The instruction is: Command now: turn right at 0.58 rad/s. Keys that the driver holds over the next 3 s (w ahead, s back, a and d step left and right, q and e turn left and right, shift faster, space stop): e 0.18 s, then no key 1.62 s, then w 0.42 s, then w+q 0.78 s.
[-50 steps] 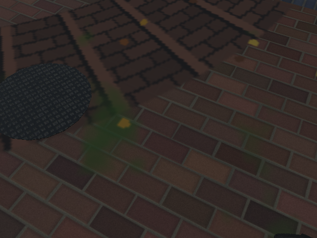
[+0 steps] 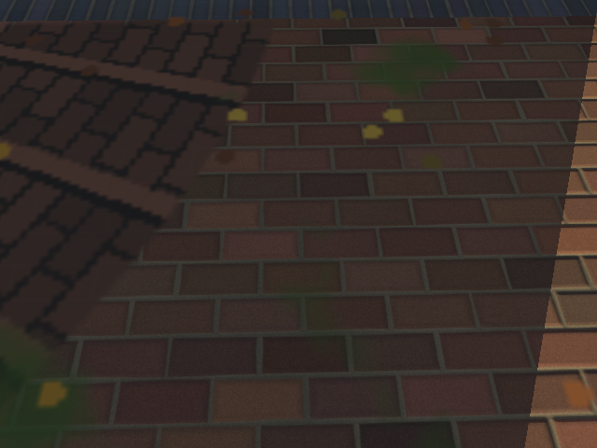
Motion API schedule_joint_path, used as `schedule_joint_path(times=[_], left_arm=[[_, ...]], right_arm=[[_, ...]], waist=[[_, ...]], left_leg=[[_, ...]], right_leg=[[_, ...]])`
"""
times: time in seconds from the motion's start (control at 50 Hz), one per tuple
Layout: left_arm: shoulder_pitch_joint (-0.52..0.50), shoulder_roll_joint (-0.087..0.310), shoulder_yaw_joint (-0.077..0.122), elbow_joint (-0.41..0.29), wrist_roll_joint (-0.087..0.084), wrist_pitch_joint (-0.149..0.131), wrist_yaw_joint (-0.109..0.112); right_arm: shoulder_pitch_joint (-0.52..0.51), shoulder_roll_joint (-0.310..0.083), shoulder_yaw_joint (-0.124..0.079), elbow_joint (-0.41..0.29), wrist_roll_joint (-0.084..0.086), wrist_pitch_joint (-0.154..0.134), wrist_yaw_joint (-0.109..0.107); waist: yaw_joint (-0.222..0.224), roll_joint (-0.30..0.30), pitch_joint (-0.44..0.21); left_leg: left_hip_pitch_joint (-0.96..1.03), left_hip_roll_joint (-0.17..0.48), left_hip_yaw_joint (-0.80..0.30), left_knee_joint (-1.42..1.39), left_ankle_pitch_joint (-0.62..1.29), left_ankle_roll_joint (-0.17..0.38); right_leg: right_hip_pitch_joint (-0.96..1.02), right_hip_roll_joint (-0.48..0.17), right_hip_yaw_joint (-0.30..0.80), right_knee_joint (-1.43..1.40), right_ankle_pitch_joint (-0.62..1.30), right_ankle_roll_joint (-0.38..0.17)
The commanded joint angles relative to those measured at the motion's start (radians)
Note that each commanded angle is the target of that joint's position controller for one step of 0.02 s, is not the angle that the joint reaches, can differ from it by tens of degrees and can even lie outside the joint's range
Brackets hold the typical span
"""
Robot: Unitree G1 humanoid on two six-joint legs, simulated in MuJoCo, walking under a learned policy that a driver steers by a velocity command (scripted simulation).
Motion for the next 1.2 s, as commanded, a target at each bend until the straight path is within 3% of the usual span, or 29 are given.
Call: schedule_joint_path(times=[0.02,0.04,0.06,0.1,0.14,0.18,0.22,0.28,0.34,0.38,0.4,0.42,0.44,0.46,0.48,0.5,0.54,0.62,0.66,0.7,0.72,0.74,0.76,0.78,0.8,0.82,0.88,1.04,1.2], left_arm=[[0.049,0.053,0.01,-0.088,0.0,-0.01,0.004],[0.038,0.139,0.033,-0.096,0.01,-0.023,-0.002],[0.054,0.196,0.054,-0.076,0.002,-0.023,-0.006],[0.079,0.167,0.056,-0.043,0.001,-0.002,-0.001],[0.058,0.121,0.042,-0.061,-0.006,0.008,-0.008],[0.0,0.095,0.029,-0.098,-0.014,0.005,-0.012],[-0.029,0.075,0.018,-0.12,-0.006,0.001,-0.015],[-0.017,0.057,0.002,-0.127,0.002,-0.002,-0.023],[0.009,0.074,0.006,-0.116,0.002,0.004,-0.029],[0.077,0.065,0.008,-0.083,0.005,0.004,-0.034],[0.091,0.084,0.012,-0.077,0.007,0.005,-0.032],[0.113,0.143,0.023,-0.083,0.01,0.007,-0.021],[0.063,0.174,0.016,-0.109,0.033,0.004,-0.017],[0.071,0.122,0.005,-0.101,0.05,-0.016,-0.028],[0.04,0.102,-0.003,-0.086,0.051,-0.034,-0.033],[0.008,0.104,-0.002,-0.077,0.044,-0.045,-0.033],[-0.029,0.095,-0.008,-0.066,0.03,-0.057,-0.029],[-0.038,0.066,-0.015,-0.031,0.028,-0.056,-0.025],[-0.032,0.068,-0.016,-0.012,0.027,-0.052,-0.025],[-0.049,0.055,-0.024,0.006,0.016,-0.048,-0.027],[-0.02,0.043,-0.028,0.024,0.014,-0.052,-0.029],[0.009,0.032,-0.032,0.035,0.029,-0.058,-0.033],[0.054,0.034,-0.027,0.042,0.036,-0.062,-0.037],[0.006,0.043,-0.029,0.05,0.04,-0.058,-0.033],[-0.025,0.054,-0.024,0.05,0.033,-0.052,-0.029],[-0.032,0.048,-0.023,0.057,0.027,-0.046,-0.022],[-0.012,0.044,-0.022,0.084,0.028,-0.036,-0.017],[0.018,0.04,-0.021,0.169,0.022,-0.043,-0.014],[0.042,0.044,-0.025,0.241,0.019,-0.044,-0.005]], right_arm=[[0.057,-0.248,-0.057,-0.042,-0.03,-0.003,-0.008],[0.054,-0.209,-0.047,-0.059,-0.06,-0.005,-0.005],[0.002,-0.157,-0.032,-0.084,-0.053,-0.007,-0.009],[-0.053,-0.107,-0.018,-0.101,-0.021,-0.003,-0.017],[-0.026,-0.109,-0.011,-0.096,-0.015,0.006,-0.028],[0.027,-0.123,-0.014,-0.088,-0.021,0.016,-0.038],[0.071,-0.146,-0.021,-0.079,-0.021,0.022,-0.04],[0.044,-0.183,-0.031,-0.087,-0.011,0.025,-0.023],[0.043,-0.194,-0.031,-0.078,0.005,0.025,-0.005],[0.023,-0.179,-0.022,-0.07,0.021,0.026,0.0],[0.072,-0.145,-0.01,-0.046,0.021,0.021,0.004],[0.107,-0.082,0.013,-0.048,-0.019,0.012,0.014],[0.105,-0.035,0.029,-0.072,-0.043,0.004,0.019],[0.032,-0.107,0.01,-0.083,-0.023,0.011,0.007],[0.026,-0.136,-0.002,-0.077,-0.003,0.018,0.003],[0.043,-0.132,-0.007,-0.059,-0.002,0.025,-0.003],[0.07,-0.134,-0.013,-0.038,-0.011,0.04,-0.013],[0.067,-0.072,0.008,-0.03,-0.006,0.035,-0.012],[0.06,-0.076,0.011,-0.031,-0.003,0.033,-0.01],[0.101,-0.069,0.015,-0.011,-0.007,0.029,-0.005],[0.109,-0.085,0.016,-0.005,-0.021,0.026,-0.003],[0.115,-0.134,0.01,-0.009,-0.028,0.025,-0.005],[0.09,-0.187,-0.003,0.005,-0.014,0.025,-0.005],[0.069,-0.133,0.005,0.004,-0.009,0.022,0.003],[0.061,-0.103,0.015,0.008,-0.018,0.016,0.006],[0.052,-0.1,0.018,0.013,-0.025,0.01,0.005],[0.074,-0.089,0.025,0.038,-0.019,-0.006,0.001],[0.08,-0.081,0.034,0.077,-0.016,0.003,-0.011],[0.085,-0.068,0.041,0.112,-0.015,0.007,-0.011]], waist=[[0.042,0.237,-0.134],[0.013,0.275,-0.129],[0.028,0.184,-0.107],[0.035,0.139,-0.067],[0.013,0.152,-0.043],[-0.026,0.176,-0.045],[-0.054,0.179,-0.073],[-0.05,0.194,-0.094],[-0.043,0.204,-0.088],[0.003,0.183,-0.085],[0.005,0.142,-0.091],[-0.02,-0.035,-0.157],[-0.046,-0.24,-0.155],[0.022,-0.174,-0.158],[0.005,-0.155,-0.114],[-0.008,-0.155,-0.091],[-0.023,-0.144,-0.065],[-0.015,-0.125,-0.084],[-0.006,-0.125,-0.091],[-0.04,-0.105,-0.084],[-0.041,-0.072,-0.082],[-0.016,-0.007,-0.085],[0.045,0.111,-0.072],[0.006,0.108,-0.058],[-0.003,0.095,-0.033],[-0.004,0.086,-0.027],[-0.009,0.069,-0.023],[-0.017,0.015,-0.016],[-0.012,0.012,-0.013]], left_leg=[[0.268,0.357,-0.34,-0.181,0.37,0.19],[0.194,0.469,-0.46,-0.203,0.427,0.32],[0.166,0.425,-0.362,-0.191,0.398,0.312],[0.161,0.303,-0.18,-0.172,0.304,0.226],[0.158,0.269,-0.092,-0.183,0.334,0.232],[0.231,0.274,-0.056,-0.189,0.35,0.248],[0.282,0.298,-0.058,-0.179,0.385,0.267],[0.23,0.307,-0.017,-0.17,0.42,0.268],[0.203,0.315,-0.016,-0.143,0.418,0.26],[0.157,0.292,0.006,-0.08,0.382,0.216],[0.095,0.264,0.032,-0.038,0.307,0.156],[-0.023,0.19,0.108,0.115,0.068,0.063],[-0.163,0.1,0.145,0.237,-0.337,-0.013],[-0.147,0.107,0.078,0.36,-0.406,-0.034],[-0.153,0.113,0.06,0.429,-0.378,-0.035],[-0.167,0.114,0.052,0.445,-0.337,-0.034],[-0.143,0.112,0.041,0.467,-0.257,-0.046],[-0.044,0.101,0.065,0.283,-0.188,-0.046],[0.002,0.092,0.074,0.175,-0.155,-0.039],[0.109,0.078,0.092,-0.039,0.021,-0.018],[0.182,0.092,0.065,-0.116,0.168,-0.001],[0.237,0.158,-0.005,-0.112,0.329,0.024],[0.187,0.167,0.009,-0.056,0.263,0.067],[0.096,0.149,0.008,-0.084,0.102,0.084],[0.058,0.137,0.01,-0.106,0.038,0.073],[0.048,0.128,0.018,-0.114,0.035,0.058],[0.073,0.112,0.036,-0.098,0.075,0.041],[0.096,0.095,0.048,-0.088,0.083,0.048],[0.095,0.081,0.059,-0.089,0.094,0.049]], right_leg=[[-0.19,0.037,-0.021,0.243,-0.343,-0.023],[-0.25,0.0,-0.048,0.48,-0.457,0.018],[-0.246,-0.041,-0.037,0.595,-0.383,0.03],[-0.269,-0.059,-0.071,0.68,-0.259,0.061],[-0.282,-0.068,-0.113,0.695,-0.199,0.086],[-0.312,-0.092,-0.15,0.595,-0.17,0.103],[-0.277,-0.111,-0.155,0.486,-0.192,0.111],[-0.119,-0.125,-0.204,0.314,-0.215,0.094],[-0.008,-0.107,-0.242,0.145,-0.171,0.066],[0.139,-0.088,-0.268,-0.106,0.015,0.02],[0.252,-0.103,-0.233,-0.207,0.133,-0.009],[0.416,-0.268,-0.033,-0.193,0.413,-0.052],[0.396,-0.459,0.148,-0.157,0.62,-0.21],[0.29,-0.476,0.162,-0.189,0.502,-0.304],[0.253,-0.421,0.103,-0.205,0.421,-0.279],[0.237,-0.372,0.055,-0.209,0.354,-0.235],[0.192,-0.344,0.009,-0.204,0.417,-0.207],[0.192,-0.304,-0.044,-0.181,0.415,-0.202],[0.201,-0.313,-0.016,-0.175,0.377,-0.21],[0.167,-0.289,-0.022,-0.159,0.271,-0.176],[0.133,-0.263,-0.028,-0.159,0.183,-0.132],[0.096,-0.218,-0.059,-0.129,0.081,-0.083],[0.103,-0.152,-0.121,-0.145,0.006,-0.049],[0.167,-0.13,-0.15,-0.123,-0.008,-0.02],[0.18,-0.131,-0.154,-0.108,-0.006,-0.017],[0.182,-0.139,-0.149,-0.102,0.019,-0.024],[0.174,-0.143,-0.142,-0.106,0.075,-0.029],[0.165,-0.14,-0.153,-0.111,0.103,-0.012],[0.173,-0.141,-0.159,-0.111,0.118,-0.008]])
Next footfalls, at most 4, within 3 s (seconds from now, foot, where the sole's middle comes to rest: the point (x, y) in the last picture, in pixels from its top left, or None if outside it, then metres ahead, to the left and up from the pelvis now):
0.42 right None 0.01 -0.14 -0.77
0.72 left None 0.05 0.10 -0.77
2.50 left None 0.43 0.02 -0.77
3.00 right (380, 337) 0.71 -0.17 -0.77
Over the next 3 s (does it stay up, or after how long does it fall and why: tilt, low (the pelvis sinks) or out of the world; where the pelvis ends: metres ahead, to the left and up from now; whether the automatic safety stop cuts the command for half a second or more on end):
stays up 0.53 -0.07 -0.01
